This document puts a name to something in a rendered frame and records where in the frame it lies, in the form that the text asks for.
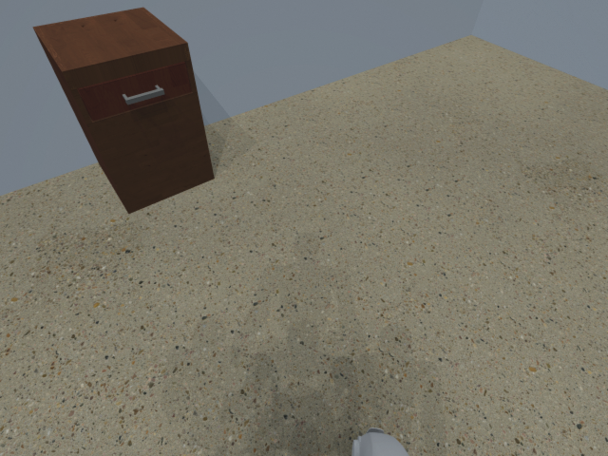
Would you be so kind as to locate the drawer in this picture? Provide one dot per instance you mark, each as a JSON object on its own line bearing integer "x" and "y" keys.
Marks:
{"x": 106, "y": 99}

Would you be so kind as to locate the robot right thigh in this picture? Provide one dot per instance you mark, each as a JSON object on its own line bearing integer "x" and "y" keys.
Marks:
{"x": 377, "y": 444}

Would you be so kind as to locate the handle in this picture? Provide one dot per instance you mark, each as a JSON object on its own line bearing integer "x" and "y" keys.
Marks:
{"x": 144, "y": 96}

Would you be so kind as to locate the cabinet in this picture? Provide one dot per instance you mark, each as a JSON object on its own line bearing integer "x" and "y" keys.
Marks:
{"x": 149, "y": 153}

